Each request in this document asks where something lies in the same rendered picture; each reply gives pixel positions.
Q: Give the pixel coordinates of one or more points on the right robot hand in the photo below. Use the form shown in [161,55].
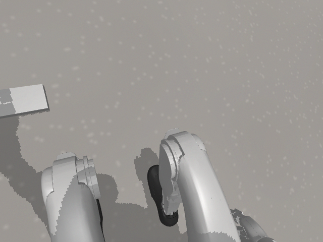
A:
[249,231]

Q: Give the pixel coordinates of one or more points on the right robot foot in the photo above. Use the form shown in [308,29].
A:
[156,193]

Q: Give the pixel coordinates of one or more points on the small box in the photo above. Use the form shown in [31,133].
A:
[23,100]

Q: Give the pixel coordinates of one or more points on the left robot foot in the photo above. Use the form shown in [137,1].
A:
[100,213]

